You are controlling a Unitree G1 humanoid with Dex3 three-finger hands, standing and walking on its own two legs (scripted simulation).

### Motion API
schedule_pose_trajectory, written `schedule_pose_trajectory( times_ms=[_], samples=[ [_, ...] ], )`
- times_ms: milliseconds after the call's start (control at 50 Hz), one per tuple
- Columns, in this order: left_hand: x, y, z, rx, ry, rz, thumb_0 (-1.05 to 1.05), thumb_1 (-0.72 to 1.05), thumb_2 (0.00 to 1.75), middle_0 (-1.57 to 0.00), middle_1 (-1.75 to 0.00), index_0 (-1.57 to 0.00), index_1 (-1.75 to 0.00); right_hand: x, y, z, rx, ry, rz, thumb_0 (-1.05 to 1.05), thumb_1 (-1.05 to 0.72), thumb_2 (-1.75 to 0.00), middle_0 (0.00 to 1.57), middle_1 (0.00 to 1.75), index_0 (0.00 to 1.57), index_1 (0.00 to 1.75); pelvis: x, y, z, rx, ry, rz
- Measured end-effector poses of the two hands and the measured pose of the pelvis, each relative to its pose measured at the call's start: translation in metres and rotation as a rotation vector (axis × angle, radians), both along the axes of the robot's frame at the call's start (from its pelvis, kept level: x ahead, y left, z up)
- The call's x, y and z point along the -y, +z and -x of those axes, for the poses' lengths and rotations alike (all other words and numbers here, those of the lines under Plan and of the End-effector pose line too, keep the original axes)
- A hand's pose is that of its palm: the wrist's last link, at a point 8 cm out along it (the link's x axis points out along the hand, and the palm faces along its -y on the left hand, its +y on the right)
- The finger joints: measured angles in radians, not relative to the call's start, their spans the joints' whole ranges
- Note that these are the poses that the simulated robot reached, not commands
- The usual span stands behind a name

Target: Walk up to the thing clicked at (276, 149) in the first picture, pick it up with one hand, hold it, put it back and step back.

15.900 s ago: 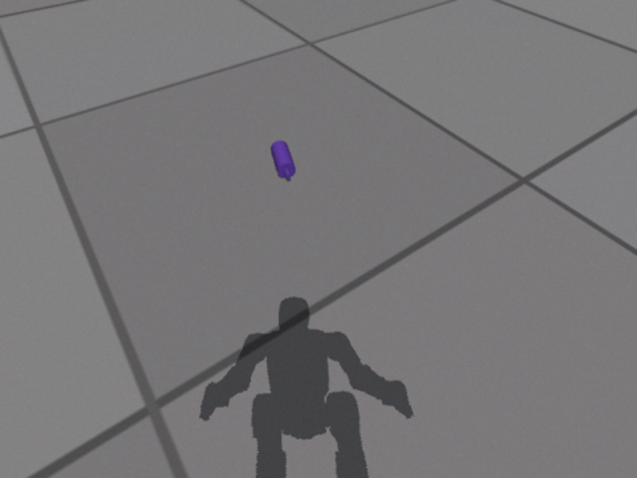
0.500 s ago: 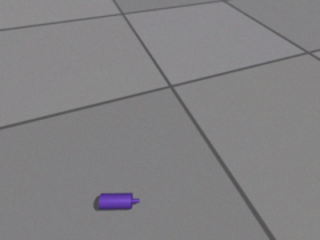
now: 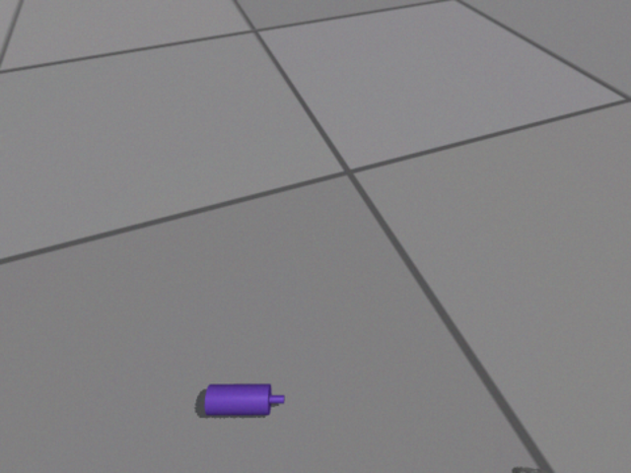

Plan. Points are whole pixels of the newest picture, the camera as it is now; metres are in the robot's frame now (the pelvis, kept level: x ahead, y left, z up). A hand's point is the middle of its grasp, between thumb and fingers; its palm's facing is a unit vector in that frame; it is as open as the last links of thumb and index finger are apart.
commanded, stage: stand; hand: left
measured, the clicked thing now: (246, 399) +0.44 +0.23 -0.74
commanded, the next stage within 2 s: none
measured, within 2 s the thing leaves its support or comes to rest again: neither
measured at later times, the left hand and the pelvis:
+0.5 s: hand out of the picture +0.08 +0.25 -0.16, palm faces -0.04 -0.94 -0.34, open 7.4 cm; pelvis +0.00 -0.01 +0.00, yaw -1 degrees
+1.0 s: hand out of the picture +0.08 +0.25 -0.16, palm faces -0.04 -0.94 -0.35, open 7.4 cm; pelvis +0.01 -0.01 +0.00, yaw -1 degrees
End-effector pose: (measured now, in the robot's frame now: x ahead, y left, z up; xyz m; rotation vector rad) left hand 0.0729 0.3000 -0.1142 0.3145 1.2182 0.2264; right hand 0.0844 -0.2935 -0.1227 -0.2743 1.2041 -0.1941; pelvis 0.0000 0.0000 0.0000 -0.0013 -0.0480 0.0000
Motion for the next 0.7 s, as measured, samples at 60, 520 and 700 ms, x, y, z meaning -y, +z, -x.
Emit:
schedule_pose_trajectory(
  times_ms=[60, 520, 700],
  samples=[
    [0.002, -0.001, -0.001, -0.002, -0.006, 0.0, 0.0, 0.9, 0.89, -0.21, -0.3, -0.2, -0.3, 0.002, 0.0, 0.002, -0.009, 0.004, 0.005, 0.01, -0.9, -0.9, 0.2, 0.3, 0.2, 0.3, 0.002, 0.0, -0.001, -0.003, -0.001, -0.002],
    [0.01, -0.005, -0.006, -0.018, -0.04, 0.016, 0.0, 0.9, 0.89, -0.21, -0.3, -0.2, -0.3, 0.013, 0.003, 0.021, -0.051, -0.016, 0.031, 0.01, -0.9, -0.9, 0.2, 0.3, 0.2, 0.3, 0.006, 0.0, -0.003, -0.012, -0.011, -0.001],
    [0.007, -0.002, -0.008, -0.011, -0.037, 0.004, 0.0, 0.9, 0.89, -0.21, -0.3, -0.2, -0.3, 0.011, 0.001, 0.018, -0.045, -0.011, 0.022, 0.01, -0.9, -0.9, 0.2, 0.3, 0.21, 0.3, 0.007, 0.0, -0.005, -0.01, -0.013, -0.003]
  ],
)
